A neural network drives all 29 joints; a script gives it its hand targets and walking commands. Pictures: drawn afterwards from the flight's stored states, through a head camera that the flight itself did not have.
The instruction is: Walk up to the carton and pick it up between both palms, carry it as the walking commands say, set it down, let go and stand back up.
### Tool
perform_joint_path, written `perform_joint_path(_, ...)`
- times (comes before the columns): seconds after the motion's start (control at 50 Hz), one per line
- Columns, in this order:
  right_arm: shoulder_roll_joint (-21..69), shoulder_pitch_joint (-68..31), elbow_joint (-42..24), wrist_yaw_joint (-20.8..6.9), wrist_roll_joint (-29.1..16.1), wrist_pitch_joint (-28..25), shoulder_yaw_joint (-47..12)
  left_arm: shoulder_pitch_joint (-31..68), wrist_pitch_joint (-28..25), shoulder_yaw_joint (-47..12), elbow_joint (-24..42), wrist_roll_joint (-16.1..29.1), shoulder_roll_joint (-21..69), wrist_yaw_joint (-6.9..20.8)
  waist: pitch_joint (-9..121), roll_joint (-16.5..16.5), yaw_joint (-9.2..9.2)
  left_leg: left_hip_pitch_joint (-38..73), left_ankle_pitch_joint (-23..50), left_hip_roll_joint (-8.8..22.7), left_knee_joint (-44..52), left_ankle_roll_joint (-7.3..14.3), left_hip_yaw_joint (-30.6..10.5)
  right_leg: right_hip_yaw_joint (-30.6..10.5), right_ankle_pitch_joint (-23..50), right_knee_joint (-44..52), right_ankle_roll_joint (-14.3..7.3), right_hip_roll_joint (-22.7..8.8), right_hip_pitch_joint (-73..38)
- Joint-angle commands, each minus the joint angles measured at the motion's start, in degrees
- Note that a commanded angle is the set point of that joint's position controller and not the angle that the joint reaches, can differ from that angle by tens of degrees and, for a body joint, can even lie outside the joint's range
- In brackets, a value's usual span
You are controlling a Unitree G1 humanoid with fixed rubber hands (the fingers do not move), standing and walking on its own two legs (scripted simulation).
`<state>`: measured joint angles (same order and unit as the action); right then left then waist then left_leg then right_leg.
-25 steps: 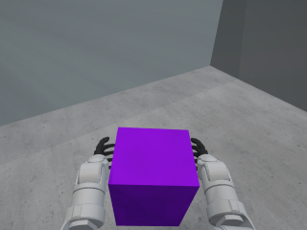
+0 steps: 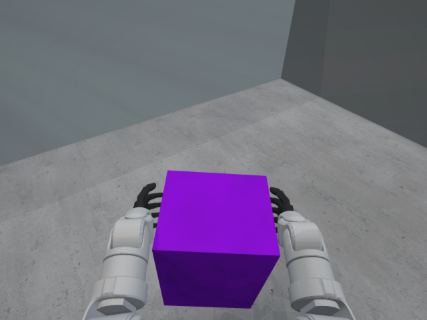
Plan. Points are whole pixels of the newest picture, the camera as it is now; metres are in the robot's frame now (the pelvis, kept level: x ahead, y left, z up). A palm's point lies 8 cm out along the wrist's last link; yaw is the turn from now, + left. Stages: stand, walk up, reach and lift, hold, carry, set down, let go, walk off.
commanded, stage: reach and lift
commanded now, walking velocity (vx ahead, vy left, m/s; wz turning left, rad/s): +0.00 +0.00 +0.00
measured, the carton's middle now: (212, 244) +0.28 +0.00 -0.02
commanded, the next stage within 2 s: hold in 0.58 s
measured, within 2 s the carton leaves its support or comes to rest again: neither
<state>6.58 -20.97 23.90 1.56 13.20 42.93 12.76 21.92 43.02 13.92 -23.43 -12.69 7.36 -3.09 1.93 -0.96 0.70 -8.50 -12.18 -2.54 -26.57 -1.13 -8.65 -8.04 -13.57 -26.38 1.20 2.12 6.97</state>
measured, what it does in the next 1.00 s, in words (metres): stands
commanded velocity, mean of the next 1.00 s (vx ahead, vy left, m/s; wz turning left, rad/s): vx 0.00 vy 0.00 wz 0.00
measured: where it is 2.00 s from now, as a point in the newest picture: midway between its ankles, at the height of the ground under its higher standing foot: outside the picture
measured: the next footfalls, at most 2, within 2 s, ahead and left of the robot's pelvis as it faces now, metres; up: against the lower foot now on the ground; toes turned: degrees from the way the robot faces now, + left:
left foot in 1.98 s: -0.01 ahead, +0.10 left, +0.00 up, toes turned -3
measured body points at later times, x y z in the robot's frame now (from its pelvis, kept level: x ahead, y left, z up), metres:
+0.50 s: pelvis +0.00 +0.00 +0.00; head -0.06 -0.01 +0.45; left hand +0.30 +0.15 +0.05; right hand +0.30 -0.15 +0.03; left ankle +0.03 +0.13 -0.74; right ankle +0.02 -0.14 -0.74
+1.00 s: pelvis +0.00 +0.00 +0.00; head -0.07 +0.00 +0.45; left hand +0.30 +0.15 +0.04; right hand +0.29 -0.14 +0.03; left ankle +0.03 +0.13 -0.74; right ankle +0.02 -0.14 -0.74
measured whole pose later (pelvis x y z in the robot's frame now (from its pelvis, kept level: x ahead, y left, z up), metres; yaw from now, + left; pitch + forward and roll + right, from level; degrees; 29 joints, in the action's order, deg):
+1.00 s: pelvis +0.00 +0.00 +0.00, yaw +0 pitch -7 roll +0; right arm 8.7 -15.3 17.7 2.4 12.6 43.3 11.8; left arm 16.9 43.7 12.1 -17.7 -12.4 7.4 -1.8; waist 0.9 -0.3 -0.1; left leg -6.9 -11.8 -2.5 -26.3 -1.1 -8.5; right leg -7.7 -13.4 -26.3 1.2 2.0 5.4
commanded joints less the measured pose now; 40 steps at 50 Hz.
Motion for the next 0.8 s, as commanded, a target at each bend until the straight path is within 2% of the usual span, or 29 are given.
perform_joint_path(0.0, 59.9, -38.6, -8.2, -16.9, -17.3, -2.6, -32.8, 36.2, -2.2, -34.5, 6.1, 16.9, 63.1, 16.3, 19.2, 1.2, -0.29, 7.2, 11.2, -2.4, 3.7, -0.1, 3.2, 4.1, 11.6, 4.3, -0.7, 2.9, -3.6)
perform_joint_path(0.02, 59.5, -37.3, -8.8, -16.8, -17.4, -2.6, -33.2, 33.8, -2.0, -34.2, 5.7, 16.7, 63.3, 16.2, 18.9, 0.0, -0.50, 7.6, 13.2, -2.2, 4.1, -0.2, 3.0, 4.0, 13.1, 4.3, -0.8, 2.9, -4.5)
perform_joint_path(0.04, 59.5, -37.1, -8.7, -16.8, -17.4, -2.5, -33.1, 34.6, -2.1, -34.9, 6.8, 17.1, 63.7, 16.1, 18.9, 1.0, -0.19, 8.6, 13.2, -2.2, 3.8, -0.2, 2.8, 4.0, 12.5, 4.4, -0.9, 2.9, -3.1)
perform_joint_path(0.08, 59.3, -36.0, -9.8, -16.7, -17.3, -2.3, -33.3, 33.4, -1.8, -35.3, 7.7, 17.0, 63.2, 15.9, 18.4, 0.4, -0.51, 9.3, 14.9, -2.2, 4.0, -0.3, 2.7, 3.7, 13.7, 4.7, -1.0, 2.9, -3.4)
perform_joint_path(0.16, 58.0, -33.5, -9.2, -16.8, -16.6, -2.1, -32.5, 33.3, -1.3, -36.3, 9.0, 16.8, 62.7, 15.9, 15.0, -1.4, 0.25, 7.9, 11.8, -2.2, 5.0, -0.5, 2.5, 4.0, 11.1, 5.1, -1.4, 3.0, -2.8)
perform_joint_path(0.22, 57.7, -34.0, -10.4, -16.8, -16.6, -2.3, -33.4, 33.3, -1.4, -37.4, 9.8, 16.9, 62.5, 15.9, 15.1, -0.7, 0.53, 8.3, 10.4, -2.2, 4.8, -0.4, 2.5, 3.9, 10.5, 4.9, -1.4, 3.1, -2.7)
perform_joint_path(0.26, 58.1, -33.5, -12.2, -16.5, -17.1, -2.4, -34.5, 32.0, -1.6, -37.8, 10.1, 17.1, 62.5, 15.9, 15.8, -0.8, 0.01, 7.8, 11.8, -2.3, 4.7, -0.3, 2.6, 3.8, 12.1, 4.8, -1.3, 3.1, -4.3)
perform_joint_path(0.3, 58.5, -33.6, -13.1, -16.5, -17.3, -2.4, -35.8, 31.3, -1.8, -38.0, 10.8, 17.3, 62.0, 15.8, 16.9, 0.8, -0.29, 8.2, 11.5, -2.0, 4.8, 0.0, 2.4, 3.8, 11.8, 4.5, -1.0, 3.1, -4.5)
perform_joint_path(0.32, 58.6, -34.5, -14.3, -16.3, -17.6, -2.4, -36.2, 31.1, -1.7, -38.0, 11.0, 17.1, 61.8, 15.9, 16.5, 0.1, -0.70, 7.6, 11.4, -2.5, 4.8, 0.0, 2.9, 3.8, 12.0, 4.6, -1.0, 3.0, -4.7)
perform_joint_path(0.34, 58.7, -33.5, -13.5, -16.2, -17.2, -2.4, -36.0, 30.7, -1.8, -38.3, 11.1, 17.1, 61.5, 15.9, 17.6, 1.4, -0.46, 7.9, 11.2, -2.4, 4.7, 0.1, 2.8, 3.7, 12.1, 4.6, -0.8, 2.9, -4.8)
perform_joint_path(0.36, 58.6, -31.4, -13.2, -16.2, -17.0, -2.2, -36.1, 30.7, -1.7, -38.6, 11.4, 17.2, 61.1, 16.1, 16.4, 1.0, -0.07, 7.7, 11.2, -2.6, 4.8, 0.0, 3.1, 3.9, 12.2, 4.9, -0.9, 3.0, -4.7)
perform_joint_path(0.4, 59.3, -32.3, -14.2, -15.9, -17.5, -2.2, -37.1, 30.8, -2.1, -38.3, 12.5, 17.3, 59.9, 16.2, 17.1, 1.7, -0.75, 6.9, 10.8, -2.5, 4.8, 0.3, 3.2, 3.7, 12.3, 4.6, -0.6, 2.7, -5.3)
perform_joint_path(0.42, 59.1, -31.3, -12.9, -15.8, -16.7, -1.8, -36.0, 29.6, -1.7, -37.8, 11.0, 16.8, 59.9, 16.2, 15.6, 2.6, -0.67, 7.2, 9.4, -2.5, 5.1, 0.4, 3.2, 3.6, 10.6, 5.1, -0.6, 2.6, -4.0)
perform_joint_path(0.48, 59.4, -29.9, -13.1, -15.7, -16.8, -2.0, -36.4, 29.3, -1.7, -38.6, 11.8, 16.8, 59.7, 16.5, 14.9, 1.0, -0.56, 6.7, 8.4, -2.7, 5.2, 0.4, 3.6, 3.5, 10.1, 5.2, -0.8, 2.5, -4.3)
perform_joint_path(0.52, 59.0, -29.8, -12.8, -15.6, -16.5, -1.6, -35.9, 27.8, -1.4, -37.6, 10.8, 16.0, 59.0, 16.5, 13.1, 1.8, -0.83, 6.7, 8.0, -2.4, 5.6, 0.6, 3.4, 3.4, 9.2, 5.6, -0.7, 2.5, -3.4)
perform_joint_path(0.54, 59.3, -29.6, -13.6, -15.7, -16.9, -1.9, -36.7, 27.9, -1.5, -38.5, 11.7, 16.4, 59.5, 16.5, 13.5, 0.8, -0.70, 6.8, 7.7, -2.9, 5.7, 0.6, 3.9, 3.3, 9.1, 5.8, -0.8, 2.4, -3.5)
perform_joint_path(0.6, 59.7, -30.2, -12.6, -15.5, -16.9, -1.8, -36.3, 30.6, -1.8, -39.1, 13.4, 17.0, 58.4, 16.9, 12.4, 1.8, -0.43, 5.6, 5.1, -2.8, 5.4, 0.7, 3.8, 3.4, 6.6, 5.9, -0.7, 2.3, -3.1)
perform_joint_path(0.62, 59.2, -30.7, -12.3, -15.4, -16.6, -1.7, -35.4, 29.8, -1.3, -37.9, 11.3, 16.0, 58.4, 17.0, 11.2, 0.0, -0.70, 5.2, 3.3, -2.8, 5.8, 0.8, 4.1, 3.2, 4.8, 6.1, -1.0, 2.0, -2.7)
perform_joint_path(0.66, 59.8, -32.1, -12.2, -15.5, -16.7, -1.8, -35.7, 30.8, -1.7, -37.9, 11.8, 16.4, 58.3, 17.1, 11.8, 1.9, -0.64, 5.2, 1.6, -2.7, 5.6, 1.1, 4.0, 3.1, 2.4, 6.2, -0.9, 2.0, -2.2)
perform_joint_path(0.74, 60.8, -32.5, -12.2, -15.5, -17.5, -2.1, -36.6, 32.5, -2.3, -38.6, 12.2, 17.1, 58.8, 17.4, 13.9, 2.0, -0.99, 5.5, 2.1, -2.5, 4.8, 1.1, 4.0, 2.9, 2.9, 5.7, -0.7, 2.1, -2.6)
perform_joint_path(0.76, 61.2, -32.7, -12.2, -15.4, -17.4, -2.2, -36.4, 33.4, -2.2, -38.9, 12.6, 17.1, 59.1, 17.4, 14.4, 1.3, -0.59, 5.6, 2.6, -2.8, 4.5, 1.0, 4.1, 2.9, 3.2, 5.7, -0.9, 2.0, -2.2)
perform_joint_path(0.78, 61.2, -33.6, -12.1, -15.4, -17.6, -2.2, -36.3, 33.7, -2.3, -38.5, 12.4, 17.1, 58.6, 17.5, 15.0, 1.4, -1.03, 5.0, 2.2, -2.5, 4.4, 1.2, 4.1, 2.9, 3.0, 5.4, -0.7, 2.0, -3.1)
